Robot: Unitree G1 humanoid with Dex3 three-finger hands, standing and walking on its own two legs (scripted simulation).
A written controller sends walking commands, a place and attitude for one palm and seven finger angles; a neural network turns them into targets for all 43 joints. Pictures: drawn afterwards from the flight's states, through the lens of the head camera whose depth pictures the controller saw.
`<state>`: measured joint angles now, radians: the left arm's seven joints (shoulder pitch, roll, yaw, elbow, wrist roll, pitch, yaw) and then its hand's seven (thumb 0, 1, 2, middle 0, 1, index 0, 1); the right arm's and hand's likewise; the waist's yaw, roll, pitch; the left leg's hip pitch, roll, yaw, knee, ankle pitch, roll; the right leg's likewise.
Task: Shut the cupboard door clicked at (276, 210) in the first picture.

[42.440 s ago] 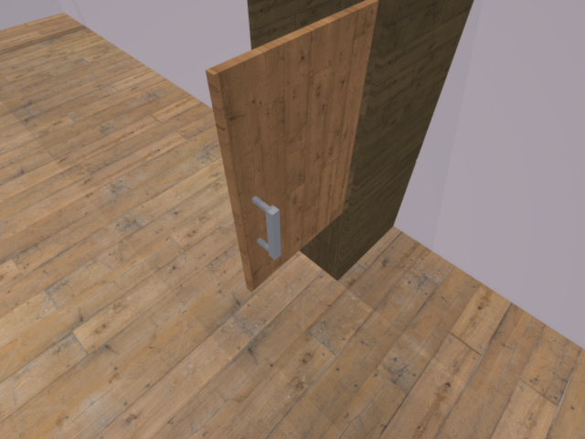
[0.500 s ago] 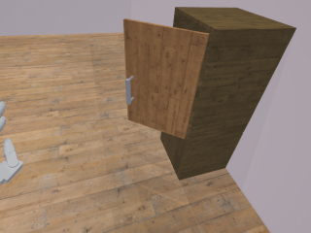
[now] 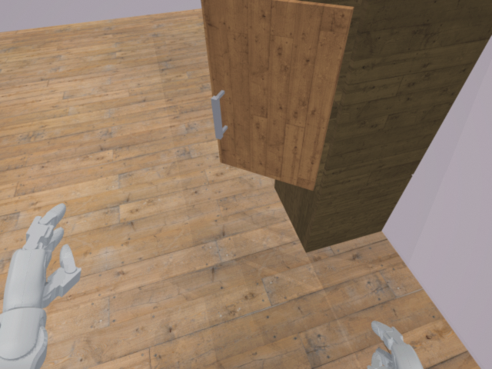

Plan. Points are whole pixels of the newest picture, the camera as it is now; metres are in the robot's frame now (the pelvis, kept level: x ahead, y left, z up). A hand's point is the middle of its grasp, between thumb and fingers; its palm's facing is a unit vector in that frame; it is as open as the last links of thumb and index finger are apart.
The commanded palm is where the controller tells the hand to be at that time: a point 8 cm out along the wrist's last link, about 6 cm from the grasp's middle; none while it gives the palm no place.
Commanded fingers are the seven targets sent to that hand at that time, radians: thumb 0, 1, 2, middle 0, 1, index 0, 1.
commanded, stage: let the arm hang, fingers relaxed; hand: left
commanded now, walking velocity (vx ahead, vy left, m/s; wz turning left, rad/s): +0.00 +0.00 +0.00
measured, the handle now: (220, 115) +0.86 +0.15 -0.08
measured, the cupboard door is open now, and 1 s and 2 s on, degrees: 49 49 49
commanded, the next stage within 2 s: look to check the result in 1.02 s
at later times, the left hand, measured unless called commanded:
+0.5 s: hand out of the picture -0.09 +0.18 -0.16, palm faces +0.04 -0.97 -0.25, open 7.3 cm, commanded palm none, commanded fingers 0.00 0.90 0.90 -0.20 -0.30 -0.20 -0.30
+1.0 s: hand out of the picture +0.02 +0.13 -0.17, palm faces +0.04 -0.99 -0.17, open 7.3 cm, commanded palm none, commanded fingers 0.00 0.90 0.90 -0.20 -0.30 -0.20 -0.30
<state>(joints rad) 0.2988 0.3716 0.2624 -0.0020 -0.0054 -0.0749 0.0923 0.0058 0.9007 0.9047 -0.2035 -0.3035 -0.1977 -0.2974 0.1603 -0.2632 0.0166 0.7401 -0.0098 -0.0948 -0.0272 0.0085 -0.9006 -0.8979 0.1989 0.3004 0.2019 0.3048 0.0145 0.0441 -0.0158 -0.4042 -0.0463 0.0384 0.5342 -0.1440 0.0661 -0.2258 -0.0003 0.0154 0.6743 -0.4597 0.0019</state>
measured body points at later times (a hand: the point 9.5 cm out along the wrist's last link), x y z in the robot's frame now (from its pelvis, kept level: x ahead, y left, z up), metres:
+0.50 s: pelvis +0.00 -0.02 +0.01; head +0.01 -0.02 +0.46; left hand -0.09 +0.23 -0.14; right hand -0.02 -0.26 -0.15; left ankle +0.08 +0.08 -0.73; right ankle -0.04 -0.13 -0.73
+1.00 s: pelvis +0.02 -0.03 +0.01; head +0.01 -0.03 +0.46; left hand +0.02 +0.18 -0.15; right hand +0.03 -0.26 -0.15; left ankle +0.08 +0.08 -0.73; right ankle -0.04 -0.13 -0.73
